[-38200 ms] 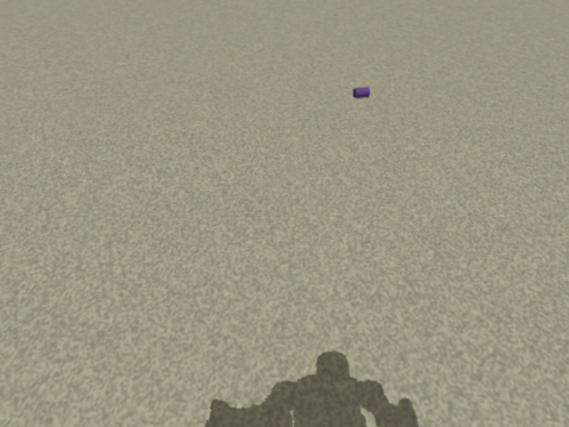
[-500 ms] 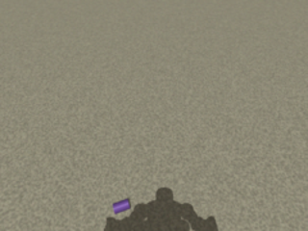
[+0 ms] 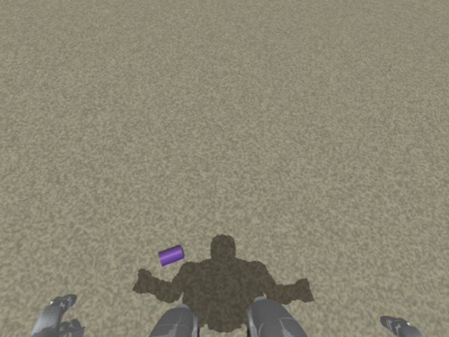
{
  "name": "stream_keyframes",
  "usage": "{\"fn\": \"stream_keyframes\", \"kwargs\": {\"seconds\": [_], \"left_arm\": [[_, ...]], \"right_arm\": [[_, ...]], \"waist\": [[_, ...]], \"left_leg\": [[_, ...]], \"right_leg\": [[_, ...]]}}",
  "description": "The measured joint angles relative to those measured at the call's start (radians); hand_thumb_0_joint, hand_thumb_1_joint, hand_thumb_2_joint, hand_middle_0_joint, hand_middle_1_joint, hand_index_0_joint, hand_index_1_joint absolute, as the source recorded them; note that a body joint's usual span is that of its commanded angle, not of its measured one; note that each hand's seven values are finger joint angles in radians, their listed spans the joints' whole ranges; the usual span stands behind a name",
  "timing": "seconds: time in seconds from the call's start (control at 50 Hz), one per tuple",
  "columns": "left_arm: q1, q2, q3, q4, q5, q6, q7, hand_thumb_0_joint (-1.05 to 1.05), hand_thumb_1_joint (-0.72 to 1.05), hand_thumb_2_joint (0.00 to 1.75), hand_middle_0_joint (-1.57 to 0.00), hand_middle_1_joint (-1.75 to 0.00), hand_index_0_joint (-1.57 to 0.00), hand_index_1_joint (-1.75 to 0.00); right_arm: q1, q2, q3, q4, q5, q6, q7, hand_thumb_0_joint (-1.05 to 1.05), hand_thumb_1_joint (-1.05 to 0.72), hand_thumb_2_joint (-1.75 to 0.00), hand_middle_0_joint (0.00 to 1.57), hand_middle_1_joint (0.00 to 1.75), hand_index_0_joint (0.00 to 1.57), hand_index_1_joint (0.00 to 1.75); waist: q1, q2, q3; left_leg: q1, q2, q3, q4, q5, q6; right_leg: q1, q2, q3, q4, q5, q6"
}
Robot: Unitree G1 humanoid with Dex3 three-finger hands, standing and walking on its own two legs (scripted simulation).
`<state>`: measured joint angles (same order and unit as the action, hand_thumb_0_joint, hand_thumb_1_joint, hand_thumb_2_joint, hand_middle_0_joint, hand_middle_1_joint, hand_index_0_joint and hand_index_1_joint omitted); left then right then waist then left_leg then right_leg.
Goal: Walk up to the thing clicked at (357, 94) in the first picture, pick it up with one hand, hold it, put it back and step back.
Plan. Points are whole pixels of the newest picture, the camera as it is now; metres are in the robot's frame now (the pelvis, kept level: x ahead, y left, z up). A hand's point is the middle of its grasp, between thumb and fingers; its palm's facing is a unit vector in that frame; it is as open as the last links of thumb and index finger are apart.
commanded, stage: step back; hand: left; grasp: from above
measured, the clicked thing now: (171, 255) +0.45 +0.20 -0.72
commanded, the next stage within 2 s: none
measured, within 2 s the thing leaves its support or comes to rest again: neither
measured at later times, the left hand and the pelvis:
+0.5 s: hand out of the picture -0.01 +0.25 -0.12, palm faces -0.03 -0.91 -0.42, open 7.4 cm; pelvis -0.10 -0.02 +0.02, yaw -3 degrees
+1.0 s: hand out of the picture -0.16 +0.22 -0.13, palm faces -0.09 -0.91 -0.41, open 7.4 cm; pelvis -0.27 -0.04 +0.00, yaw -6 degrees
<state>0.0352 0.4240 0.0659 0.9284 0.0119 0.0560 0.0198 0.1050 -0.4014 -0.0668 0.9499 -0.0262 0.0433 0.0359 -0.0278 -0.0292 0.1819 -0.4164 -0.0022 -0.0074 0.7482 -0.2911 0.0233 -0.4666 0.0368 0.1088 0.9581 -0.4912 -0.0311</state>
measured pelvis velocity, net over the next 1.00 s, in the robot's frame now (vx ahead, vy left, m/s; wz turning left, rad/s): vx -0.27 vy -0.04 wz -0.10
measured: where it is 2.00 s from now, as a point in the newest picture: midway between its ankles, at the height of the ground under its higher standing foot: outside the picture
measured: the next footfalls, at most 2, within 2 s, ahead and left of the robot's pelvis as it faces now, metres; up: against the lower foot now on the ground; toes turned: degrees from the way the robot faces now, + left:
right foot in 0.24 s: -0.05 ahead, -0.13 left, +0.00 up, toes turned -1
left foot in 0.56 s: -0.08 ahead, +0.09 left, +0.00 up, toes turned -4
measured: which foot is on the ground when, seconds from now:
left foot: down 0.00-0.26, up 0.28-0.54, down 0.56-0.96, up 0.98-1.00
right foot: up 0.00-0.22, down 0.24-0.60, up 0.62-0.92, down 0.94-1.00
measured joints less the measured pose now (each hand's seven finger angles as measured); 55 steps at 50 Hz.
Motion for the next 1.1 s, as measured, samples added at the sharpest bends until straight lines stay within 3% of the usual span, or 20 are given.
{"fn": "stream_keyframes", "kwargs": {"seconds": [0.04,0.1,0.18,0.22,0.26,0.32,0.38,0.44,0.52,0.56,0.6,0.66,0.7,0.76,0.86,0.94,0.96,0.98,1.02,1.1], "left_arm": [[0.009,0.006,0.004,-0.011,-0.005,-0.002,0.002,0.0,0.9,0.9,-0.2,-0.3,-0.21,-0.3],[0.046,0.003,0.008,-0.023,-0.007,-0.01,-0.005,0.0,0.9,0.9,-0.2,-0.3,-0.21,-0.3],[0.106,-0.016,0.011,-0.028,0.0,-0.009,-0.014,0.0,0.9,0.9,-0.2,-0.3,-0.21,-0.3],[0.13,-0.024,0.013,-0.022,0.005,-0.014,-0.018,0.0,0.9,0.9,-0.2,-0.3,-0.21,-0.3],[0.141,-0.05,0.015,-0.009,0.015,-0.022,-0.017,0.0,0.9,0.9,-0.2,-0.3,-0.21,-0.3],[0.176,-0.069,0.009,-0.019,0.024,-0.022,-0.023,0.0,0.9,0.9,-0.2,-0.3,-0.21,-0.3],[0.196,-0.085,0.006,-0.03,0.02,-0.021,-0.017,0.0,0.9,0.9,-0.2,-0.3,-0.21,-0.3],[0.192,-0.086,0.007,-0.061,0.019,-0.02,-0.009,0.01,0.9,0.9,-0.2,-0.3,-0.21,-0.3],[0.16,-0.069,0.007,-0.116,0.013,-0.022,0.001,0.01,0.9,0.9,-0.2,-0.3,-0.21,-0.3],[0.14,-0.054,0.003,-0.137,0.005,-0.019,0.001,0.0,0.9,0.9,-0.2,-0.3,-0.21,-0.3],[0.11,-0.035,0.004,-0.142,-0.002,-0.011,0.0,0.0,0.9,0.9,-0.2,-0.3,-0.21,-0.3],[0.09,-0.037,0.008,-0.125,-0.006,0.003,0.008,0.0,0.9,0.9,-0.2,-0.3,-0.21,-0.3],[0.09,-0.033,0.01,-0.117,-0.011,0.005,0.008,0.0,0.9,0.9,-0.2,-0.3,-0.21,-0.3],[0.104,-0.03,0.015,-0.117,-0.01,-0.003,0.003,0.0,0.9,0.9,-0.2,-0.3,-0.21,-0.3],[0.131,-0.026,0.018,-0.108,-0.004,-0.008,-0.005,0.0,0.9,0.9,-0.2,-0.3,-0.21,-0.3],[0.152,-0.029,0.02,-0.087,0.001,-0.022,-0.014,0.0,0.9,0.9,-0.2,-0.3,-0.21,-0.3],[0.151,-0.044,0.022,-0.075,0.007,-0.026,-0.014,0.0,0.9,0.9,-0.2,-0.3,-0.21,-0.3],[0.155,-0.056,0.02,-0.069,0.014,-0.027,-0.018,0.0,0.9,0.9,-0.2,-0.3,-0.21,-0.3],[0.177,-0.062,0.012,-0.073,0.021,-0.025,-0.024,0.0,0.9,0.9,-0.2,-0.3,-0.21,-0.3],[0.187,-0.077,0.008,-0.072,0.024,-0.015,-0.014,0.01,0.9,0.9,-0.2,-0.3,-0.21,-0.3]], "right_arm": [[0.012,0.017,0.007,-0.006,-0.008,0.001,-0.005,0.0,-0.9,-0.89,0.2,0.3,0.2,0.3],[0.025,0.03,0.011,-0.027,-0.014,0.001,-0.014,0.0,-0.9,-0.89,0.2,0.3,0.2,0.3],[0.025,0.028,0.016,-0.063,-0.019,-0.007,-0.024,0.0,-0.9,-0.89,0.2,0.3,0.2,0.3],[0.019,0.021,0.021,-0.076,-0.014,-0.004,-0.026,0.0,-0.9,-0.89,0.21,0.3,0.2,0.31],[0.006,0.003,0.021,-0.075,-0.004,0.003,-0.029,0.0,-0.9,-0.89,0.2,0.3,0.2,0.31],[0.007,0.01,0.017,-0.046,0.008,0.021,-0.041,0.0,-0.9,-0.89,0.2,0.3,0.2,0.3],[0.023,0.004,0.02,-0.041,0.024,0.015,-0.047,0.0,-0.9,-0.89,0.2,0.3,0.2,0.3],[0.043,-0.004,0.027,-0.046,0.028,0.006,-0.053,0.0,-0.9,-0.89,0.2,0.3,0.2,0.3],[0.056,-0.006,0.028,-0.05,0.021,0.005,-0.054,0.0,-0.9,-0.89,0.2,0.3,0.2,0.3],[0.058,-0.003,0.025,-0.055,0.015,-0.003,-0.05,0.0,-0.9,-0.89,0.2,0.3,0.2,0.3],[0.044,0.018,0.02,-0.052,0.003,-0.008,-0.047,0.0,-0.9,-0.89,0.2,0.3,0.2,0.3],[0.033,0.029,0.027,-0.069,-0.003,-0.014,-0.032,0.0,-0.9,-0.89,0.2,0.3,0.2,0.3],[0.026,0.039,0.033,-0.079,-0.004,-0.016,-0.034,0.0,-0.9,-0.89,0.2,0.3,0.2,0.3],[0.011,0.043,0.036,-0.098,-0.006,-0.016,-0.038,0.0,-0.9,-0.89,0.21,0.3,0.2,0.3],[-0.014,0.035,0.031,-0.14,-0.007,-0.019,-0.037,0.0,-0.9,-0.89,0.21,0.3,0.2,0.31],[-0.024,0.011,0.027,-0.157,-0.006,-0.002,-0.03,0.0,-0.9,-0.89,0.21,0.3,0.2,0.31],[-0.028,-0.003,0.022,-0.152,-0.002,0.004,-0.03,0.0,-0.9,-0.89,0.21,0.3,0.2,0.31],[-0.026,-0.011,0.015,-0.143,0.004,0.011,-0.034,0.0,-0.9,-0.89,0.2,0.3,0.2,0.31],[-0.005,-0.009,0.008,-0.118,0.008,0.026,-0.042,0.0,-0.9,-0.89,0.2,0.3,0.2,0.3],[0.057,-0.021,0.007,-0.094,0.021,0.022,-0.047,0.0,-0.9,-0.89,0.2,0.3,0.2,0.3]], "waist": [[0.001,-0.008,0.0],[0.011,-0.008,-0.006],[0.023,0.011,-0.01],[0.028,0.021,-0.013],[0.023,0.075,0.001],[0.043,0.062,-0.008],[0.053,0.053,-0.019],[0.056,0.049,-0.024],[0.052,0.043,-0.014],[0.044,0.037,-0.008],[0.052,-0.008,0.019],[0.043,-0.001,0.022],[0.04,-0.002,0.011],[0.041,0.0,-0.001],[0.041,0.007,-0.002],[0.048,0.028,-0.011],[0.041,0.064,-0.005],[0.031,0.088,-0.002],[0.047,0.071,-0.02],[0.049,0.06,-0.038]], "left_leg": [[-0.001,0.007,0.003,-0.034,0.029,0.003],[-0.005,0.022,0.018,-0.081,0.069,0.002],[-0.022,0.048,0.042,-0.096,0.098,-0.006],[-0.046,0.061,0.049,-0.076,0.103,-0.018],[-0.07,0.092,0.02,-0.038,0.101,-0.023],[-0.107,-0.008,-0.068,0.146,-0.138,-0.019],[-0.115,-0.099,-0.123,0.338,-0.175,-0.018],[-0.064,-0.118,-0.114,0.345,-0.184,-0.031],[0.059,-0.076,-0.061,0.119,-0.187,-0.026],[0.135,-0.051,-0.033,-0.063,-0.092,-0.014],[0.153,-0.07,-0.008,-0.107,-0.036,0.006],[0.133,-0.044,-0.014,-0.095,-0.023,0.016],[0.128,-0.025,-0.013,-0.122,0.006,0.013],[0.11,0.0,-0.005,-0.149,0.046,0.011],[0.055,0.033,0.014,-0.142,0.089,0.0],[-0.017,0.06,0.026,-0.084,0.104,-0.029],[-0.036,0.08,0.005,-0.06,0.104,-0.031],[-0.054,0.069,-0.035,-0.03,0.046,-0.027],[-0.096,-0.014,-0.094,0.128,-0.122,-0.029],[-0.12,-0.123,-0.142,0.397,-0.155,-0.033]], "right_leg": [[-0.034,0.048,0.027,0.157,-0.026,-0.005],[-0.02,0.062,0.017,0.222,-0.016,0.008],[0.101,0.02,-0.025,0.016,-0.042,0.032],[0.182,0.0,-0.047,-0.167,0.011,0.029],[0.227,0.027,-0.079,-0.265,0.071,0.016],[0.211,0.006,-0.067,-0.257,0.088,0.002],[0.209,-0.019,-0.054,-0.305,0.133,0.005],[0.19,-0.031,-0.058,-0.329,0.167,0.006],[0.15,-0.04,-0.085,-0.309,0.183,0.014],[0.121,-0.044,-0.104,-0.27,0.177,0.021],[0.096,-0.063,-0.081,-0.226,0.178,0.021],[0.042,0.021,-0.002,-0.02,-0.021,0.011],[0.01,0.066,0.034,0.134,-0.044,0.008],[0.011,0.079,0.043,0.231,-0.024,0.024],[0.108,0.032,0.017,0.065,-0.015,0.053],[0.234,-0.012,-0.045,-0.258,0.072,0.036],[0.244,0.009,-0.065,-0.283,0.074,0.031],[0.238,0.019,-0.083,-0.277,0.083,0.026],[0.206,-0.003,-0.071,-0.255,0.1,0.014],[0.184,-0.044,-0.07,-0.299,0.162,0.015]]}}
